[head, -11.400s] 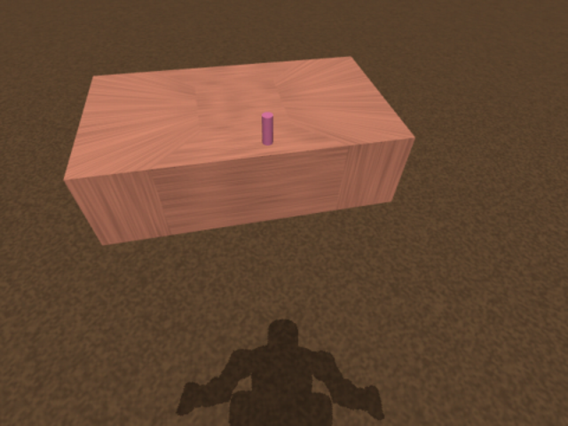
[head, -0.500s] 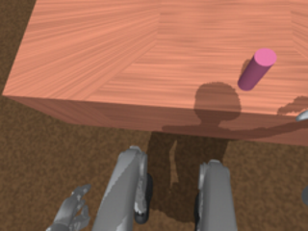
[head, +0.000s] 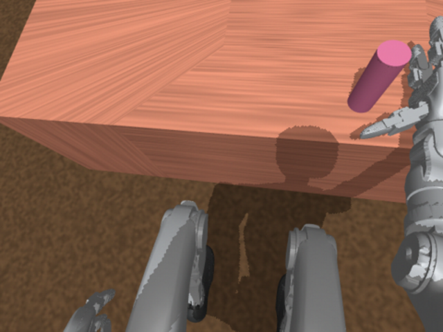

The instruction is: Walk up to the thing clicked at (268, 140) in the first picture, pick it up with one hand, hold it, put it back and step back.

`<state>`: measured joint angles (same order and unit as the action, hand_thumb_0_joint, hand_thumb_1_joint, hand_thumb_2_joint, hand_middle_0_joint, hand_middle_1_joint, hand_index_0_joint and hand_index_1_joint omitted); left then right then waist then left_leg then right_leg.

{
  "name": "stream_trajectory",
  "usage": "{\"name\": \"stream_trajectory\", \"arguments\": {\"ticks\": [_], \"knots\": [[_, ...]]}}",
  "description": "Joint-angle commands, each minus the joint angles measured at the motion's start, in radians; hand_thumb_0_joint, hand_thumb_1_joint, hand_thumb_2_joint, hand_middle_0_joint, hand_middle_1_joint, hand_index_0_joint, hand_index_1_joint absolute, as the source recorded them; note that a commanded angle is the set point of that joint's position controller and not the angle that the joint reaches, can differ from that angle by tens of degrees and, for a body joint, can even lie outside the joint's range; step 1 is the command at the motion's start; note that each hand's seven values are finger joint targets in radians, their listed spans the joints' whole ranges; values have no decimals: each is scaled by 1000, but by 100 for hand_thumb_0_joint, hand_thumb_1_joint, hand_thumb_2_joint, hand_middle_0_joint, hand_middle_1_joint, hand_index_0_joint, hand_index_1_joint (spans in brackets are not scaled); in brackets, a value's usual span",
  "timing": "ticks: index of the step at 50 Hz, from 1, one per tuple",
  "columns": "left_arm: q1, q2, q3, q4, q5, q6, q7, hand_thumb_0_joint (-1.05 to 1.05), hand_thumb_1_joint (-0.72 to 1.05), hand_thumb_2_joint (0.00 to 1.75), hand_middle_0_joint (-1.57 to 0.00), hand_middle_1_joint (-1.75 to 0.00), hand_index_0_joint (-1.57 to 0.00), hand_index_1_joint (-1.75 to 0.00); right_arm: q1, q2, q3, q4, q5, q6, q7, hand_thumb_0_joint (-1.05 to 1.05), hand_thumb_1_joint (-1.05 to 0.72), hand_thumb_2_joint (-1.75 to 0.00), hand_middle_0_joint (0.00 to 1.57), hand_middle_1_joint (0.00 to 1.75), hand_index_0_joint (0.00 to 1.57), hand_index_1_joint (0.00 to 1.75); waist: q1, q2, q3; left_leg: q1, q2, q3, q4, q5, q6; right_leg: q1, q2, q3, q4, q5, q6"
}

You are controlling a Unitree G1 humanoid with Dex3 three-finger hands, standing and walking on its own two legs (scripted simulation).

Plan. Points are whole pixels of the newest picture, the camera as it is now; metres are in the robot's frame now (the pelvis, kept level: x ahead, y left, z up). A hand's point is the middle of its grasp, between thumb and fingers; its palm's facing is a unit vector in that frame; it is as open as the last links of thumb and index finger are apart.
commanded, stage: close in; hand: right
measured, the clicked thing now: (374, 81) +0.53 -0.18 +0.02
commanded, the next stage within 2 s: rest palm in 0.18 s
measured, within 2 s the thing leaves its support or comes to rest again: leaves its support in 1.52 s
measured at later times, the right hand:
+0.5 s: hand (378, 86) +0.52 -0.18 +0.02, palm faces +0.07 +1.00 -0.01, open 17.6 cm
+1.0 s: hand (368, 84) +0.53 -0.17 +0.01, palm faces +0.06 +1.00 -0.02, open 11.5 cm
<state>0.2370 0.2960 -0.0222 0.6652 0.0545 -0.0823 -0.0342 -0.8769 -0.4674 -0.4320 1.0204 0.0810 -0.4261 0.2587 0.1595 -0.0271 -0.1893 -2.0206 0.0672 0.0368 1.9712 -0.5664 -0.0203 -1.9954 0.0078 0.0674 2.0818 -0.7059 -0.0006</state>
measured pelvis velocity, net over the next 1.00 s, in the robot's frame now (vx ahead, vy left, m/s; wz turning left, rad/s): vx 0.00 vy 0.00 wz -0.03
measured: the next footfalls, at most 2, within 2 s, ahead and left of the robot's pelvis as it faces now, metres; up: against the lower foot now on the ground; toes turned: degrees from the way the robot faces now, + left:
none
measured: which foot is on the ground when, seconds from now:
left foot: down 0.00-1.00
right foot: down 0.00-1.00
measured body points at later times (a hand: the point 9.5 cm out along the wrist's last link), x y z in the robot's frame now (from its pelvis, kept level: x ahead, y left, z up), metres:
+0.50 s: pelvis +0.01 +0.00 +0.01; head +0.22 -0.02 +0.40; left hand +0.11 +0.28 -0.12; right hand +0.51 -0.24 +0.02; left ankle +0.12 +0.14 -0.40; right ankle +0.07 -0.12 -0.40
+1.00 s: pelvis +0.00 +0.00 +0.00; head +0.21 -0.02 +0.39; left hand +0.08 +0.28 -0.12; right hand +0.52 -0.22 +0.01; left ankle +0.12 +0.14 -0.40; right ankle +0.07 -0.12 -0.40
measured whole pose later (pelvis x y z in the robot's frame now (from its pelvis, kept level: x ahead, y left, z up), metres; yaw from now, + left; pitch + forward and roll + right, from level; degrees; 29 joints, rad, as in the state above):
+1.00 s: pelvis +0.00 +0.00 +0.00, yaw -1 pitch +36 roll +3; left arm 0.22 0.29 -0.01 0.63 0.06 0.00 -0.05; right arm -0.91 -0.39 -0.39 1.00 0.03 -0.47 0.13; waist 0.17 -0.03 -0.16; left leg -2.04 0.08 0.02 1.99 -0.58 -0.01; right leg -2.00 0.02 0.05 2.08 -0.70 0.01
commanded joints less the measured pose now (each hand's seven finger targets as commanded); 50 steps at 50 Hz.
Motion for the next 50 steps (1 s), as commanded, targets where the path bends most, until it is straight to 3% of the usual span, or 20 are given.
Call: {"name": "stream_trajectory", "arguments": {"ticks": [1,3,4,6,8,9,10,12,13,14,20,23,27,29,33,39,43,44,47,50], "knots": [[126,194,69,-60,-9,-6,12,0,91,89,-20,-30,-21,-29,-267,-204,-40,-161,17,-82,-31,0,55,-4,6,4,5,4,-11,-75,-519,421,-35,13,-197,68,53,276,15,-32,-299,109,-32],[128,192,71,-78,-3,4,12,0,92,88,-19,-29,-21,-28,-341,-300,-98,-278,3,-113,-53,0,54,-4,6,4,5,4,-26,-107,-577,464,-33,-3,-195,91,54,293,15,-47,-287,126,-36],[128,184,69,-73,-2,6,10,0,91,88,-19,-29,-20,-28,-311,-206,-46,-229,3,-113,-51,0,56,-4,5,4,5,4,-3,-98,-579,467,-32,-2,-191,111,53,310,16,-46,-287,147,-34],[120,174,66,-73,1,6,6,0,91,88,-20,-29,-20,-28,-291,-139,-23,-205,9,-120,-54,0,57,-4,5,4,5,4,6,-82,-570,458,-32,1,-185,121,53,302,15,-40,-285,153,-32],[139,183,77,-78,4,17,5,0,91,88,-19,-29,-20,-29,-325,-201,-47,-289,-6,-138,-57,0,58,-4,4,4,4,4,-7,-123,-658,498,-28,-3,-179,175,56,356,15,-43,-288,213,-28],[144,191,82,-75,7,22,6,0,91,88,-19,-29,-20,-29,-344,-194,-28,-308,-16,-135,-55,0,58,-4,4,4,4,4,2,-145,-696,500,-27,-4,-178,192,56,400,13,-42,-285,238,-24],[143,196,87,-77,6,22,6,0,91,89,-20,-29,-20,-29,-365,-152,5,-317,-16,-134,-55,0,59,-4,4,4,4,4,15,-158,-702,481,-25,3,-172,193,58,427,12,-33,-295,249,-19],[146,199,90,-65,8,26,6,0,91,89,-20,-30,-20,-29,-378,-121,24,-319,-11,-133,-59,0,60,-4,3,5,3,5,23,-172,-698,461,-24,6,-168,192,60,450,10,-27,-293,257,-14],[156,199,94,-71,7,30,5,0,91,89,-20,-30,-20,-29,-402,-166,-11,-357,-10,-136,-71,0,60,-4,4,5,4,5,10,-173,-721,479,-22,5,-174,201,60,455,12,-29,-296,262,-15],[156,199,94,-58,7,32,6,0,91,89,-20,-30,-20,-29,-359,-109,23,-284,-12,-123,-68,0,61,-5,4,6,4,6,26,-153,-695,464,-23,9,-179,182,58,450,11,-28,-293,243,-15],[137,187,90,-73,4,46,5,0,86,94,-20,-29,-18,-32,-332,-123,13,-290,-14,-113,-90,0,57,-4,5,3,5,3,11,-105,-659,500,-21,1,-186,188,55,383,15,-39,-289,233,-22],[129,187,89,-77,2,51,1,0,86,93,-20,-29,-18,-31,-309,-100,13,-254,-11,-110,-93,0,60,-3,13,7,13,7,8,-94,-622,469,-21,1,-185,173,56,370,17,-39,-290,222,-23],[121,177,86,-84,3,53,0,0,89,91,-20,-30,-20,-30,-343,-114,13,-243,-13,-118,-93,0,55,-8,39,22,38,22,22,-41,-596,509,-20,-16,-201,149,47,283,18,-52,-265,170,-37],[116,179,82,-87,3,54,-1,0,89,90,-20,-30,-19,-30,-374,-130,6,-259,-13,-126,-95,0,54,-9,47,26,47,26,13,-74,-601,478,-20,-12,-191,129,51,305,19,-47,-281,158,-32],[128,190,88,-81,10,56,0,0,89,90,-19,-30,-20,-29,-432,-110,37,-250,-26,-136,-98,0,49,-15,61,36,60,37,33,-119,-627,421,-21,1,-176,117,56,364,17,-35,-287,151,-25],[131,194,79,-90,13,61,-1,0,90,89,-19,-29,-20,-29,-432,-128,36,-236,-34,-126,-112,0,38,-27,76,50,75,50,15,-135,-676,455,-19,-2,-168,126,56,368,18,-44,-281,160,-21],[137,198,83,-92,8,64,0,0,90,90,-19,-29,-19,-29,-456,-125,36,-258,-33,-117,-125,0,31,-34,88,60,87,60,21,-130,-688,467,-20,4,-174,112,55,368,19,-36,-295,142,-21],[137,195,82,-90,8,66,1,0,90,89,-19,-29,-19,-29,-402,-120,26,-226,-34,-111,-128,0,27,-36,91,63,90,63,15,-110,-686,472,-21,5,-173,130,54,373,18,-39,-288,166,-22],[149,198,86,-78,7,71,3,0,90,90,-19,-29,-19,-29,-429,-135,24,-246,-31,-112,-131,0,18,-44,98,71,98,71,23,-121,-665,454,-21,7,-165,146,58,368,18,-31,-290,190,-20],[145,187,81,-87,5,73,3,0,90,89,-19,-29,-19,-29,-427,-133,19,-212,-32,-112,-137,0,7,-53,104,78,103,78,36,-65,-624,479,-23,-1,-187,117,51,304,18,-42,-279,141,-32]]}}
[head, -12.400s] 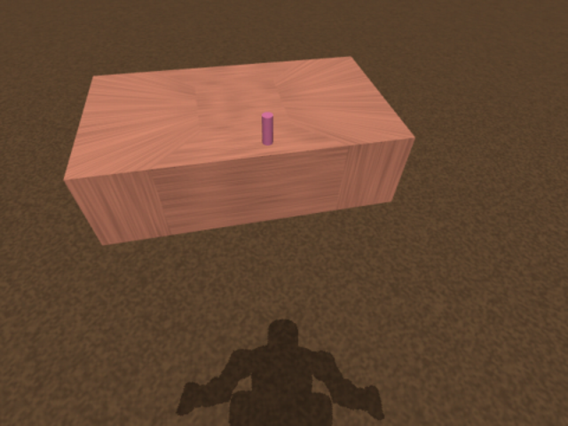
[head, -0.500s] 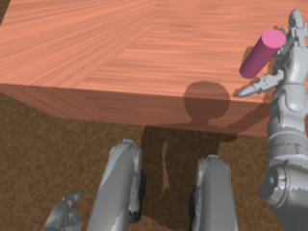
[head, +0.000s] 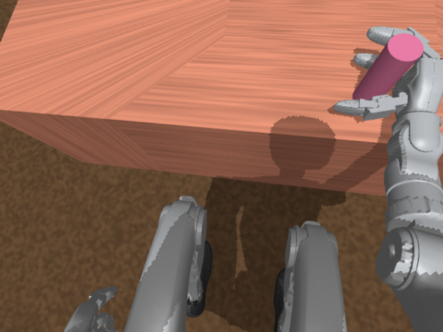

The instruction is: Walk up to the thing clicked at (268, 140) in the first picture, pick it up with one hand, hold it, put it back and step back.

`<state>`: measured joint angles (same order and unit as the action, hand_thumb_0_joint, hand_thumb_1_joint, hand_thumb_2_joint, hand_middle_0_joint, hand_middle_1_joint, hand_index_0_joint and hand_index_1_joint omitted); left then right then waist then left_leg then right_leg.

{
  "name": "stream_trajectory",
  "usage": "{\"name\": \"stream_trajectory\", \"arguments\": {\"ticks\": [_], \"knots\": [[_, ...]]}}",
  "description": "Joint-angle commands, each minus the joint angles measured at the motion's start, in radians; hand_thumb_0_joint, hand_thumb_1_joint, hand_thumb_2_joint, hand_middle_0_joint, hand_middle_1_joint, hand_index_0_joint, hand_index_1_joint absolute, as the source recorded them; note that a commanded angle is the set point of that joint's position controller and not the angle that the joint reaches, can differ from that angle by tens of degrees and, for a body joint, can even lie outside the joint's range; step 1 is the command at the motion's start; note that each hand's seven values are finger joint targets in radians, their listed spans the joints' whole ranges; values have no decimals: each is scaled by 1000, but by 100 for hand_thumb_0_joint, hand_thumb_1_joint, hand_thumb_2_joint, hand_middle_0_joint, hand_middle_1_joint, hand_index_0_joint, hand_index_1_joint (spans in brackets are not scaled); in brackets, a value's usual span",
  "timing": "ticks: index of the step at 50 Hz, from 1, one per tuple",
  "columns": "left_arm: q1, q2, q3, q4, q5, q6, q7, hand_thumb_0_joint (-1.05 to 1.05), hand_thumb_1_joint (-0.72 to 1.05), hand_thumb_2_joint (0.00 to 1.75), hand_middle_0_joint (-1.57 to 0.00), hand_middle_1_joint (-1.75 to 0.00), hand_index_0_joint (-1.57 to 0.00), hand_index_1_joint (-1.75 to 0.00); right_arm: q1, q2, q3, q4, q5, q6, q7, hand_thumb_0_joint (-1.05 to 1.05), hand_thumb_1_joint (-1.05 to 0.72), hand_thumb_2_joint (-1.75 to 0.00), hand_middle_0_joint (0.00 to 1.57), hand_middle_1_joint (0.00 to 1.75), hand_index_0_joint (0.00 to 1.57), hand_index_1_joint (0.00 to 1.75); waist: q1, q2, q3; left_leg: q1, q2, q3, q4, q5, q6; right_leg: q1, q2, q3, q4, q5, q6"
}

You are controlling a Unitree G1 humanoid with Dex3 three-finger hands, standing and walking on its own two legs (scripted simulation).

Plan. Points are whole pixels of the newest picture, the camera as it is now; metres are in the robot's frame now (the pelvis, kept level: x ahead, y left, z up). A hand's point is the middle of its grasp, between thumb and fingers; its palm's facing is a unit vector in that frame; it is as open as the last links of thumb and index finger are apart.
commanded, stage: close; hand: right
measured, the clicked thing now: (382, 76) +0.54 -0.17 +0.02
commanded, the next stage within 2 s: settle in 0.22 s
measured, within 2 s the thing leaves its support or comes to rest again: leaves its support in 0.52 s
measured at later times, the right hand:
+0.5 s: hand (383, 68) +0.54 -0.17 +0.02, palm faces +0.04 +1.00 -0.03, open 5.8 cm
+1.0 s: hand (408, 22) +0.56 -0.16 +0.10, palm faces +0.06 +1.00 -0.01, open 5.7 cm
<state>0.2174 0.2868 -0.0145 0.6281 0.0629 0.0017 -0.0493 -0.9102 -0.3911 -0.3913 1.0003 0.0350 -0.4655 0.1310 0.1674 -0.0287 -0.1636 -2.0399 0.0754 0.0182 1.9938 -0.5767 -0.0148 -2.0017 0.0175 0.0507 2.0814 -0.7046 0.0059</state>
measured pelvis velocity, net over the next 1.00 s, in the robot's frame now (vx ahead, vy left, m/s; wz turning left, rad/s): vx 0.01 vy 0.00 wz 0.01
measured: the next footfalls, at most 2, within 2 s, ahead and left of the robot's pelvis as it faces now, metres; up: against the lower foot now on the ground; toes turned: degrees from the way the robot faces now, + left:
none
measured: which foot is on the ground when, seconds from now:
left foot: down 0.00-1.00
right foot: down 0.00-1.00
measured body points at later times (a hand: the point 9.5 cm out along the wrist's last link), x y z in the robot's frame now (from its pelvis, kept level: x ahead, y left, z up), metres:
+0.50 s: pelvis +0.00 +0.00 +0.01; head +0.22 -0.02 +0.40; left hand +0.07 +0.28 -0.11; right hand +0.54 -0.22 +0.03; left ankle +0.11 +0.14 -0.40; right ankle +0.07 -0.12 -0.40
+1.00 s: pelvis +0.01 +0.00 +0.07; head +0.21 -0.02 +0.47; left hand +0.07 +0.28 -0.05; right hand +0.55 -0.22 +0.10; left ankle +0.11 +0.14 -0.40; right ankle +0.07 -0.12 -0.40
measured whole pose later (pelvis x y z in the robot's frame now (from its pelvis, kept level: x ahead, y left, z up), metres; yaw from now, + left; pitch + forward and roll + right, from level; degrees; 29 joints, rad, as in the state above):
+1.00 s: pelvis +0.01 +0.00 +0.07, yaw +1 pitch +35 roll +3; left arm 0.25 0.28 -0.01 0.62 0.04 0.00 -0.02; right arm -0.94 -0.42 -0.38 0.99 0.04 -0.38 0.11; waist 0.17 -0.02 -0.18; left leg -1.83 0.06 0.03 1.78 -0.56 -0.01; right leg -1.79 0.00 0.05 1.86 -0.69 0.01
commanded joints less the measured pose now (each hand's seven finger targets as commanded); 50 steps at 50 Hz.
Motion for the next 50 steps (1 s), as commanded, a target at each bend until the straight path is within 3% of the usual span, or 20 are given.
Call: {"name": "stream_trajectory", "arguments": {"ticks": [1,3,5,6,8,10,12,15,16,20,21,25,30,36,41,43,44,50], "knots": [[160,199,72,-48,-6,-12,20,0,90,89,-19,-29,-19,-29,-414,-231,-32,-206,16,-76,-10,0,1,-57,107,81,106,82,24,-67,-638,481,-32,16,-217,98,46,301,9,-25,-287,108,-41],[171,196,71,-32,-1,-10,21,0,91,88,-19,-29,-20,-29,-399,-202,-13,-158,15,-76,-6,0,-6,-64,110,87,109,87,36,-70,-607,478,-32,10,-224,93,45,281,10,-34,-278,99,-43],[173,198,72,-36,0,-10,20,0,90,89,-19,-29,-20,-29,-401,-241,-31,-153,1,-78,-7,0,-13,-69,114,92,113,92,22,-72,-623,477,-33,12,-220,89,46,291,8,-32,-285,100,-41],[168,198,68,-29,0,-10,19,0,91,88,-19,-29,-20,-29,-397,-215,-7,-137,1,-76,0,0,-18,-73,117,95,116,96,30,-96,-599,442,-34,15,-216,87,49,303,7,-29,-287,101,-39],[172,202,69,-43,2,-8,20,0,91,88,-19,-29,-19,-29,-455,-239,-12,-188,0,-84,1,0,-26,-78,122,100,121,100,24,-120,-653,463,-33,15,-209,107,52,333,6,-25,-293,124,-35],[187,207,71,-25,4,-9,19,0,90,88,-19,-29,-19,-29,-430,-214,-8,-137,4,-76,6,0,-32,-84,127,106,126,106,39,-127,-636,443,-31,23,-200,125,51,354,5,-21,-285,148,-30],[184,210,69,-35,2,-11,20,0,91,88,-19,-29,-19,-29,-485,-240,-17,-189,9,-81,7,0,-39,-89,132,111,130,111,36,-133,-683,453,-32,23,-196,136,52,376,3,-16,-286,162,-29],[183,208,68,-46,0,-6,21,0,92,87,-19,-29,-19,-28,-473,-246,-12,-200,7,-72,7,0,-43,-104,137,124,137,125,29,-128,-719,509,-30,20,-205,157,51,384,4,-22,-287,182,-30],[192,208,68,-33,-1,-5,21,0,92,87,-19,-29,-20,-28,-435,-236,-16,-168,5,-64,7,0,-46,-107,139,127,139,127,26,-128,-706,505,-30,20,-208,162,50,387,5,-25,-286,190,-30],[187,216,74,-28,-6,-5,24,0,90,90,-20,-30,-21,-30,-458,-246,-14,-211,6,-56,7,0,-59,-123,141,137,142,137,29,-152,-704,473,-31,27,-214,141,53,423,3,-15,-312,175,-25],[185,211,73,-44,-5,-3,24,0,90,90,-20,-30,-20,-30,-491,-273,-23,-259,6,-58,1,0,-61,-127,141,139,142,140,19,-163,-732,500,-31,19,-223,142,54,419,4,-19,-313,171,-27],[193,212,77,-32,-12,-2,32,0,90,89,-20,-30,-20,-30,-483,-276,-38,-268,18,-44,-9,0,-66,-129,146,143,147,143,23,-138,-725,536,-32,19,-245,154,51,432,3,-19,-329,182,-29],[197,195,77,-43,-15,-1,37,0,91,88,-20,-30,-20,-29,-491,-252,-6,-290,9,-22,-18,0,-66,-132,149,146,151,146,26,-141,-743,579,-33,13,-281,197,52,489,-1,-23,-352,230,-28],[203,207,91,-27,-24,-2,46,0,91,89,-20,-30,-21,-30,-440,-234,2,-219,14,20,-15,0,-64,-136,153,150,155,151,35,-113,-654,596,-37,15,-347,144,50,482,-3,-13,-415,171,-32],[198,182,78,-50,-28,-4,45,0,91,88,-20,-30,-21,-29,-436,-232,-9,-244,25,27,-20,0,-61,-135,151,150,153,150,19,-100,-657,635,-42,14,-375,190,52,532,-8,-14,-439,228,-32],[201,182,80,-37,-25,-7,46,0,91,89,-20,-30,-21,-29,-455,-217,9,-231,25,19,-16,0,-61,-135,151,150,153,150,34,-113,-622,619,-43,14,-382,182,53,534,-8,-10,-451,221,-31],[196,174,75,-46,-24,-9,46,0,91,88,-20,-30,-20,-29,-461,-246,-12,-250,24,12,-22,0,-63,-136,151,150,153,150,16,-103,-638,650,-44,9,-392,193,52,531,-9,-16,-452,226,-35],[194,171,74,-55,-20,-10,46,0,91,88,-19,-29,-20,-29,-449,-240,-12,-241,20,1,-26,0,-62,-138,149,151,152,151,11,-108,-657,694,-46,5,-423,192,51,565,-11,-19,-483,225,-34]]}}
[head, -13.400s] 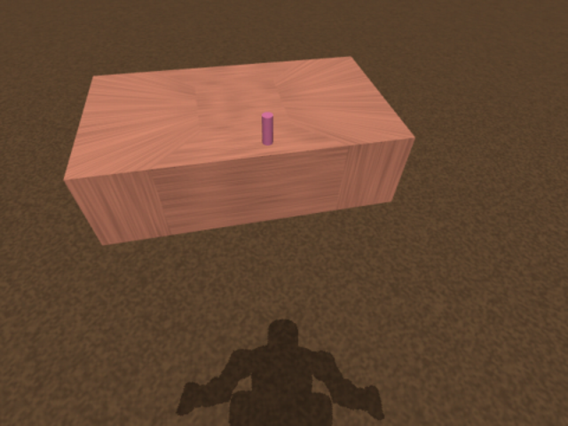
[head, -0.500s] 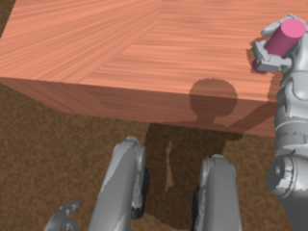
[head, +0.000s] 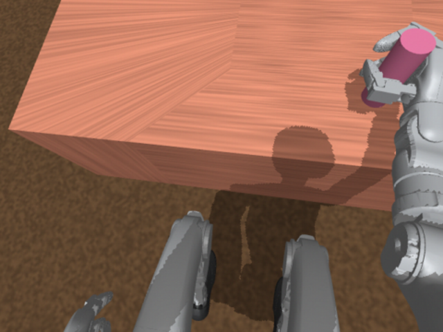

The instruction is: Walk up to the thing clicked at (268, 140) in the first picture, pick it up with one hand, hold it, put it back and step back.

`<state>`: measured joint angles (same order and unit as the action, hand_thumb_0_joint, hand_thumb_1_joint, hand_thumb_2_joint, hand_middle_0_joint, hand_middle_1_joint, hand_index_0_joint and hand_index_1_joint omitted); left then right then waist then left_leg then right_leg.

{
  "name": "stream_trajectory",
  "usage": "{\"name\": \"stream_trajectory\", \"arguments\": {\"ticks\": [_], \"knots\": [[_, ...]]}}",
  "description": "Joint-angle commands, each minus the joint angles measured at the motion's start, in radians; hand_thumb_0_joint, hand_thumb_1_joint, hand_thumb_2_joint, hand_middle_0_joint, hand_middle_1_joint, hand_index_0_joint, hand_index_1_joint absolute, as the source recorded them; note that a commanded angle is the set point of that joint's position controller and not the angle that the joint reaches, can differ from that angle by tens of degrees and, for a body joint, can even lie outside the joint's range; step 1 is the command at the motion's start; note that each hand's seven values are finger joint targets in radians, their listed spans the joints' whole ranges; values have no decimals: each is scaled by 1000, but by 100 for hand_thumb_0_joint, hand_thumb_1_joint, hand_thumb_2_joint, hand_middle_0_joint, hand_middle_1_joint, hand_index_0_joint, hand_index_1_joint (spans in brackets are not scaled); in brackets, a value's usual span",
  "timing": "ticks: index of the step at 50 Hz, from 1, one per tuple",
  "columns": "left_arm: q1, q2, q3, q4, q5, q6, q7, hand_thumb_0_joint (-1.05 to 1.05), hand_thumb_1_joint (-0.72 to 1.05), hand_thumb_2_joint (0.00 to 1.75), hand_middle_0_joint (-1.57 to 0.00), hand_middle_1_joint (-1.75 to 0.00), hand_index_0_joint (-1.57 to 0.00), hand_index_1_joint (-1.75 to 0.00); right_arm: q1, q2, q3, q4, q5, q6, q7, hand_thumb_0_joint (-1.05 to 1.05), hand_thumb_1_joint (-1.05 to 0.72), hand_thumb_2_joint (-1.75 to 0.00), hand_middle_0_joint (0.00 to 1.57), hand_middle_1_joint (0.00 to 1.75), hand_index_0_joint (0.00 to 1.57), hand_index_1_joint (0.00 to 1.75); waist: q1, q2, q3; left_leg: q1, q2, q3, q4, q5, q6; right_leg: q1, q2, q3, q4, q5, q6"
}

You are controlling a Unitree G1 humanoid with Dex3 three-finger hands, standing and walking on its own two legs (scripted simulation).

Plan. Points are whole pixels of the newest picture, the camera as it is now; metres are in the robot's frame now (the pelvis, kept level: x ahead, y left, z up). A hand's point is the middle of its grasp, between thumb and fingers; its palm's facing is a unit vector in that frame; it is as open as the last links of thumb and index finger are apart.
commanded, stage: settle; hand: right
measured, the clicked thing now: (392, 73) +0.54 -0.18 +0.03
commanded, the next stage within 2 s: lift in 0.50 s
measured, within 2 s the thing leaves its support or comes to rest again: neither
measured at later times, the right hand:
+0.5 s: hand (394, 54) +0.55 -0.17 +0.07, palm faces +0.08 +1.00 -0.01, open 5.7 cm
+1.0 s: hand (411, 48) +0.52 -0.17 +0.11, palm faces +0.09 +1.00 -0.02, open 5.7 cm
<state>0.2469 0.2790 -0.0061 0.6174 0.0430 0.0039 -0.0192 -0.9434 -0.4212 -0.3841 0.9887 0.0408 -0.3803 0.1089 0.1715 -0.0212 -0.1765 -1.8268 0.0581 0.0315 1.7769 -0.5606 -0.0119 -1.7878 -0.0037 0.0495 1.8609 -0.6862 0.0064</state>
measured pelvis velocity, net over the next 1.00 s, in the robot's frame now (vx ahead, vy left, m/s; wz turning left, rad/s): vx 0.02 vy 0.00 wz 0.00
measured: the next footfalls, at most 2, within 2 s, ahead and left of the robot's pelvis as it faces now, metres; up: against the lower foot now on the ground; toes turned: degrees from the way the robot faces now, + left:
none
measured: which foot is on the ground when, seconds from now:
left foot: down 0.00-1.00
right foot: down 0.00-1.00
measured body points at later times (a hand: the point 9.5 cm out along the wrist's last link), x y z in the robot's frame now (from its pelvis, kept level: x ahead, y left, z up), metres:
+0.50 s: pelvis +0.01 +0.00 +0.04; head +0.20 -0.02 +0.44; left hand +0.06 +0.27 -0.08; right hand +0.54 -0.22 +0.07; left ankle +0.10 +0.13 -0.47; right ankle +0.06 -0.12 -0.47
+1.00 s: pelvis +0.02 +0.00 +0.08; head +0.19 -0.01 +0.49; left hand +0.09 +0.28 -0.04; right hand +0.51 -0.22 +0.11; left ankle +0.10 +0.13 -0.47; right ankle +0.06 -0.12 -0.47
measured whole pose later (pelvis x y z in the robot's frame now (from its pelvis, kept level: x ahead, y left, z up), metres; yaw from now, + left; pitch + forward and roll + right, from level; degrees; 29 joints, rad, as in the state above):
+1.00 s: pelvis +0.02 +0.00 +0.08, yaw +0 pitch +31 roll +2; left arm 0.25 0.25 0.01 0.64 0.03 -0.01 -0.01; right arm -0.74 -0.34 -0.35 0.85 0.08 -0.39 0.09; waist 0.13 -0.02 -0.18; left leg -1.53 0.04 0.04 1.52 -0.53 0.00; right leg -1.49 -0.02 0.05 1.60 -0.65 0.02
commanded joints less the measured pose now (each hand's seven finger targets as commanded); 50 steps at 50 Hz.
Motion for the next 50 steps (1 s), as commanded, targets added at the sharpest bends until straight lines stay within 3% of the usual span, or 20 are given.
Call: {"name": "stream_trajectory", "arguments": {"ticks": [1,8,10,11,12,14,15,19,23,24,26,30,34,35,37,40,41,44,48,50], "knots": [[171,179,66,-45,2,-13,16,0,91,88,-20,-29,-20,-29,-435,-216,-11,-247,10,-87,-3,0,-62,-139,149,152,151,152,9,-134,-666,496,-28,-9,-206,189,51,365,10,-16,-270,221,-32],[180,179,68,-37,1,-13,21,0,91,88,-20,-30,-20,-29,-434,-212,-9,-258,12,-85,-11,0,-65,-142,150,155,153,155,14,-137,-678,525,-35,-3,-244,209,51,434,7,-9,-304,246,-29],[189,203,84,-12,2,-13,24,0,91,88,-20,-30,-20,-29,-382,-196,-16,-180,14,-76,-10,0,-66,-142,150,154,152,154,21,-129,-615,483,-36,6,-247,195,53,447,4,1,-316,249,-25],[181,189,72,-21,2,-13,24,0,91,88,-20,-30,-20,-29,-413,-210,-12,-228,16,-84,-9,0,-64,-142,149,155,152,155,14,-152,-606,479,-35,6,-245,200,55,448,3,4,-325,255,-24],[186,178,67,-27,5,-13,21,0,91,88,-19,-30,-20,-29,-446,-228,-18,-273,13,-92,-12,0,-63,-140,148,153,151,153,6,-157,-665,512,-36,0,-249,226,55,473,2,-2,-319,283,-25],[185,191,77,-17,2,-14,24,0,91,88,-19,-30,-20,-29,-376,-200,-17,-170,13,-82,-10,0,-65,-142,150,155,152,155,22,-121,-616,516,-37,3,-263,210,52,454,3,-4,-323,261,-28],[172,175,68,-32,3,-16,25,0,91,88,-20,-29,-20,-29,-430,-208,-7,-263,18,-94,-10,0,-65,-142,149,154,151,154,13,-125,-631,533,-38,0,-276,195,52,444,3,-5,-337,235,-31],[179,187,76,-14,3,-20,25,0,90,88,-20,-30,-20,-29,-392,-201,-12,-183,18,-92,-6,0,-69,-147,149,158,151,158,18,-121,-602,527,-38,4,-288,173,52,451,4,3,-357,215,-28],[183,174,64,-22,3,-20,21,0,91,88,-19,-29,-20,-29,-357,-200,-25,-184,22,-99,-9,0,-69,-147,148,158,151,158,5,-116,-623,568,-40,1,-286,243,54,470,2,-5,-352,290,-27],[174,169,62,-27,4,-19,22,0,91,88,-19,-29,-20,-29,-396,-207,-10,-232,21,-106,-4,0,-70,-146,149,157,152,157,4,-130,-636,575,-41,0,-292,237,54,481,2,-4,-358,286,-28],[186,191,76,-13,3,-21,22,0,91,88,-20,-30,-20,-29,-349,-189,-9,-166,21,-100,2,0,-67,-148,148,158,151,158,18,-133,-607,558,-39,4,-288,253,54,493,1,0,-356,310,-25],[181,167,61,-33,3,-19,17,0,91,88,-19,-29,-20,-29,-401,-219,-30,-259,23,-115,-6,0,-66,-149,148,160,151,160,-1,-139,-665,600,-41,-1,-303,260,54,517,2,-4,-370,318,-26],[180,180,77,-21,3,-21,18,0,91,89,-19,-29,-20,-29,-342,-169,-6,-229,29,-113,3,0,-62,-139,149,152,150,152,11,-128,-633,603,-42,1,-318,258,54,522,1,-4,-382,309,-26],[180,187,81,-27,2,-21,19,0,90,89,-20,-29,-20,-29,-363,-202,-22,-269,28,-114,-1,0,-63,-139,149,152,150,152,0,-131,-663,624,-42,0,-324,253,54,533,2,-2,-391,305,-25],[179,170,70,-35,1,-19,18,0,91,89,-19,-29,-20,-28,-354,-199,-16,-305,27,-113,0,0,-63,-139,149,152,149,152,-10,-147,-680,651,-42,-5,-340,271,54,558,2,-12,-397,323,-26],[161,178,85,-34,-6,-22,22,0,90,89,-19,-29,-19,-29,-296,-167,-4,-297,38,-101,-6,0,-64,-138,149,151,149,151,-11,-101,-645,700,-43,-6,-379,224,48,526,6,-14,-429,252,-32],[166,164,75,-37,-8,-24,22,0,90,89,-19,-29,-19,-29,-303,-177,-21,-332,43,-103,-11,0,-62,-139,148,151,149,151,-18,-97,-666,725,-42,-9,-385,251,47,541,5,-17,-429,277,-33],[152,181,94,-35,-16,-29,29,0,90,89,-19,-29,-19,-28,-217,-145,1,-314,46,-84,-18,0,-63,-138,148,151,149,151,-20,-81,-630,734,-45,-7,-422,216,44,570,3,-16,-463,244,-33],[150,158,82,-32,-18,-32,31,0,90,89,-19,-29,-19,-28,-196,-134,12,-407,52,-87,-27,0,-65,-138,150,151,150,151,-42,-117,-611,719,-51,5,-439,253,52,675,-3,0,-510,318,-20],[139,156,87,-36,-23,-35,33,0,90,89,-19,-29,-19,-29,-167,-94,44,-411,57,-80,-28,0,-64,-138,149,151,150,151,-34,-82,-572,764,-51,3,-479,231,48,669,-1,-2,-539,273,-25]]}}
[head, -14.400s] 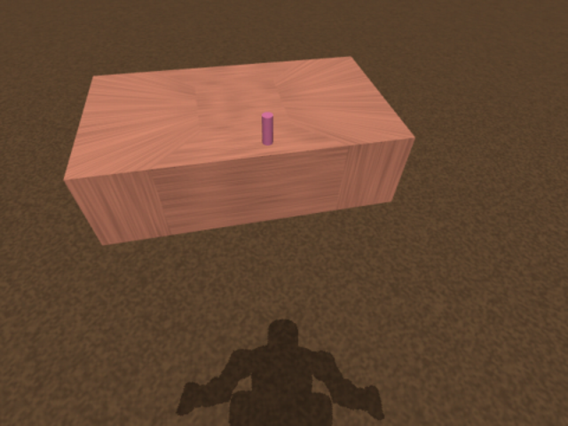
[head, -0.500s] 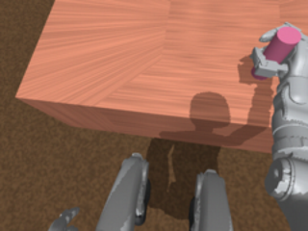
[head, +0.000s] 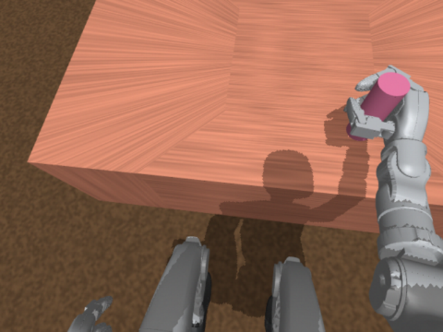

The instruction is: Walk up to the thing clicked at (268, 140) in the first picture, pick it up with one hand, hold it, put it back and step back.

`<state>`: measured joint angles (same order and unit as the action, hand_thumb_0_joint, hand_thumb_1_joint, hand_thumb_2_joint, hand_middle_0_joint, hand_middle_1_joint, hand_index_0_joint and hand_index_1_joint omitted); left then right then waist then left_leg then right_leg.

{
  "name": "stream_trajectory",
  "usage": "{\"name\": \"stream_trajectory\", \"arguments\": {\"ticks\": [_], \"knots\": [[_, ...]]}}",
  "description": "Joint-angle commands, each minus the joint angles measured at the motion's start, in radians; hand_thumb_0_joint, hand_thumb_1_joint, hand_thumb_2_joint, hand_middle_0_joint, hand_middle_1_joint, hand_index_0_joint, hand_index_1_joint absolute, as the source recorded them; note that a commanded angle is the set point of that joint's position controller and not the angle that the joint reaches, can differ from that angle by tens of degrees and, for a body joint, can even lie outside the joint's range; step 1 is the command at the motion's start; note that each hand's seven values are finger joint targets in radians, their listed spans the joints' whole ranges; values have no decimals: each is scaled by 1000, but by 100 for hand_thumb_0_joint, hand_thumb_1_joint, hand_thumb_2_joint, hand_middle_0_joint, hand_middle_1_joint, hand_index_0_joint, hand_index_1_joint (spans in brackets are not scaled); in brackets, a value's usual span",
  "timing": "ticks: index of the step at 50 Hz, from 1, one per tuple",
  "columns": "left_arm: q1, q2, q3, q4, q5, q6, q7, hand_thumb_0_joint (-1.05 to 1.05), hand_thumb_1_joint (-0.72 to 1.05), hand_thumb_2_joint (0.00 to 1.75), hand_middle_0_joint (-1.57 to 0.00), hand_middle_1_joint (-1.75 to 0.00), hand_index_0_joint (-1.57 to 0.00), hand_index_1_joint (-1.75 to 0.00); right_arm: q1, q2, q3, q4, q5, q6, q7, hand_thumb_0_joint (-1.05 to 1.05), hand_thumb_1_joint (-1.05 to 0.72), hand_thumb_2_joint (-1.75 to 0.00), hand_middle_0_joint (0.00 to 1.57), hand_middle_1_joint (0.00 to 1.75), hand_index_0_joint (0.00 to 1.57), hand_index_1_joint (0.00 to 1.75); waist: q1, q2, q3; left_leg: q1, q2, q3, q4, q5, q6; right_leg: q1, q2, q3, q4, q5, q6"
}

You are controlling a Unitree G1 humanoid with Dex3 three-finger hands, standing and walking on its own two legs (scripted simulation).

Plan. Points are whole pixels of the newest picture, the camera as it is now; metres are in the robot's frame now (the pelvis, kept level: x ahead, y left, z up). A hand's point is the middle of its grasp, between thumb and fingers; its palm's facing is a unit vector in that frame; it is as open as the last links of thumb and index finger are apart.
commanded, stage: lift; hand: right
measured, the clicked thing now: (373, 110) +0.50 -0.19 +0.03
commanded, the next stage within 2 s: hold in 1.28 s
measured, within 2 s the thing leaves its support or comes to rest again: neither
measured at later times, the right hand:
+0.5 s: hand (409, 110) +0.43 -0.17 +0.14, palm faces +0.10 +0.99 -0.01, open 5.7 cm
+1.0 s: hand (438, 105) +0.40 -0.17 +0.18, palm faces +0.10 +1.00 -0.01, open 5.7 cm
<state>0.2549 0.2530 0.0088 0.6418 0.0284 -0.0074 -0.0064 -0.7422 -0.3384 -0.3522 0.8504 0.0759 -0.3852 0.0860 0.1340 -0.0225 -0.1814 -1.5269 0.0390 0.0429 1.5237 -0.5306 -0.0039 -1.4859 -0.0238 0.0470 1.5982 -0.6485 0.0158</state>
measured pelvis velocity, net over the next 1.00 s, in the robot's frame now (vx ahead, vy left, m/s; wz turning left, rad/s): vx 0.04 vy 0.00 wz -0.01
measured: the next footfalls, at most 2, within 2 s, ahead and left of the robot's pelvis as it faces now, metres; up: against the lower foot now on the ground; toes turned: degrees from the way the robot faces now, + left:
none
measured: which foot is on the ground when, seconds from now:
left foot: down 0.00-1.00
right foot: down 0.00-1.00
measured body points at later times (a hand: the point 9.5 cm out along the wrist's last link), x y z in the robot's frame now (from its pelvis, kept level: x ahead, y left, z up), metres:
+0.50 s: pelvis +0.02 +0.00 +0.09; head +0.12 -0.02 +0.53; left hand +0.13 +0.27 -0.01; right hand +0.41 -0.23 +0.14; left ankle +0.08 +0.13 -0.54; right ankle +0.04 -0.13 -0.54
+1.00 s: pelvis +0.04 +0.00 +0.14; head +0.10 -0.01 +0.58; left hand +0.15 +0.25 +0.03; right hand +0.39 -0.23 +0.19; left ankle +0.08 +0.13 -0.54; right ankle +0.04 -0.13 -0.54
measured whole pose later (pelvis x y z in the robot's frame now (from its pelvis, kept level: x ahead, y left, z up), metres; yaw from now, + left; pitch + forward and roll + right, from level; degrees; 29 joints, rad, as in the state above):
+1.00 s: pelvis +0.04 +0.00 +0.14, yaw -1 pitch +12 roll +1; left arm 0.26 0.22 0.02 0.69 0.00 -0.07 0.03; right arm -0.25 -0.20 -0.17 0.52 0.16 -0.36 0.06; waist 0.04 -0.01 -0.09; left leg -0.75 0.02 0.04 0.93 -0.39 -0.01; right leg -0.71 -0.04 0.02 0.99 -0.49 0.01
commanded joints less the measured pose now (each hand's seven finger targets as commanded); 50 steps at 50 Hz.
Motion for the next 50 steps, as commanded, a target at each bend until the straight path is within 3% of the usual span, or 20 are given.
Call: {"name": "stream_trajectory", "arguments": {"ticks": [1,3,4,7,9,10,16,22,24,25,26,29,32,33,36,39,41,44,46,50], "knots": [[138,174,70,-59,-9,-25,22,0,90,89,-19,-29,-19,-29,-339,-185,0,-266,23,-71,-8,0,-64,-138,149,151,150,151,1,-57,-577,520,-31,-15,-241,231,37,356,20,-10,-275,254,-40],[123,169,69,-57,-12,-31,24,0,89,90,-19,-29,-19,-29,-289,-139,28,-290,33,-67,-5,0,-64,-138,148,151,149,151,-6,-54,-550,536,-31,-16,-263,234,36,380,22,-15,-297,262,-38],[124,172,71,-60,-13,-33,25,0,89,90,-19,-29,-19,-29,-282,-167,11,-324,37,-66,-9,0,-63,-138,148,151,149,151,-23,-65,-559,568,-31,-19,-272,254,37,397,22,-17,-309,285,-37],[112,184,84,-61,-21,-37,27,0,89,90,-19,-29,-19,-29,-177,-123,35,-311,45,-50,-9,0,-62,-137,147,150,148,150,-26,-52,-504,589,-34,-12,-312,261,36,451,20,-12,-353,301,-34],[114,165,74,-61,-20,-38,28,0,88,90,-19,-29,-19,-29,-209,-164,12,-404,45,-58,-19,0,-61,-137,147,150,148,150,-45,-68,-521,638,-36,-16,-340,284,36,493,19,-15,-383,325,-33],[105,154,70,-66,-25,-37,28,0,88,90,-19,-28,-19,-29,-144,-139,28,-394,48,-54,-19,0,-62,-136,146,149,147,149,-51,-50,-508,677,-35,-17,-357,296,34,498,19,-21,-397,331,-35],[86,164,85,-56,-30,-58,41,0,87,91,-20,-29,-18,-30,-53,-55,98,-435,64,-40,-24,0,-58,-136,143,148,145,148,-30,-20,-393,725,-41,-15,-454,302,29,590,15,-16,-486,330,-35],[59,159,81,-57,-29,-74,46,0,87,91,-20,-29,-18,-30,-12,-64,104,-496,69,-46,-23,0,-62,-138,144,149,146,149,-56,-36,-318,779,-41,-13,-535,247,30,673,15,-14,-584,285,-27],[48,151,74,-53,-28,-81,44,0,87,91,-19,-28,-18,-30,64,-4,140,-420,71,-39,-22,0,-63,-136,143,147,144,147,-49,-5,-280,800,-42,-8,-557,249,27,680,17,-15,-607,282,-27],[48,154,78,-59,-26,-82,44,0,87,90,-19,-29,-18,-30,12,-53,110,-537,77,-51,-27,0,-64,-137,144,147,145,147,-77,-47,-312,819,-41,-10,-558,256,31,707,16,-13,-621,295,-22],[55,159,81,-53,-27,-84,46,0,88,90,-19,-28,-18,-29,47,-36,119,-469,72,-46,-26,0,-62,-136,143,147,145,147,-61,-29,-313,822,-43,-8,-569,268,29,728,15,-13,-626,307,-24],[42,154,77,-57,-27,-87,47,0,89,89,-19,-29,-19,-29,74,-50,109,-526,78,-53,-28,0,-61,-137,144,148,145,148,-80,-32,-297,872,-42,-7,-597,280,26,756,16,-17,-657,320,-23],[35,146,74,-61,-27,-90,47,0,89,89,-19,-28,-19,-29,111,-13,141,-532,84,-58,-28,0,-60,-138,145,150,147,150,-78,-16,-284,918,-42,-12,-624,298,25,768,16,-23,-677,334,-24],[33,145,74,-62,-28,-90,50,0,90,88,-19,-29,-19,-28,83,-55,103,-568,86,-64,-34,0,-62,-138,146,150,147,150,-84,-11,-291,931,-43,-16,-636,301,22,779,17,-26,-682,332,-26],[31,140,70,-50,-28,-92,54,0,89,89,-19,-28,-19,-28,146,1,150,-516,88,-58,-29,0,-62,-138,146,151,148,151,-69,-2,-237,938,-44,-11,-653,328,21,798,15,-26,-701,362,-25],[35,137,69,-54,-31,-94,56,0,90,88,-19,-28,-19,-28,140,-39,121,-555,86,-61,-34,0,-62,-139,147,152,148,152,-88,5,-272,993,-39,-22,-677,350,19,827,16,-34,-714,377,-28],[33,137,69,-57,-33,-94,55,0,91,87,-18,-28,-19,-27,213,24,163,-490,90,-49,-23,0,-62,-138,147,151,148,151,-71,40,-216,988,-45,-13,-693,343,18,822,15,-30,-736,374,-28],[29,134,67,-53,-31,-94,56,0,91,87,-18,-28,-19,-27,154,-32,129,-580,89,-59,-24,0,-61,-137,146,150,148,150,-91,-19,-252,997,-45,-6,-694,365,23,892,11,-24,-757,422,-19],[15,126,59,-61,-33,-95,56,0,91,87,-18,-28,-19,-27,232,4,144,-514,92,-49,-21,0,-62,-137,146,150,148,150,-86,27,-194,998,-46,-5,-714,354,19,869,12,-26,-767,402,-25],[18,129,63,-59,-31,-94,58,0,91,87,-19,-28,-19,-28,194,-15,141,-590,96,-62,-21,0,-63,-137,147,150,148,150,-98,-13,-223,1041,-42,-7,-721,393,22,916,13,-30,-780,446,-21]]}}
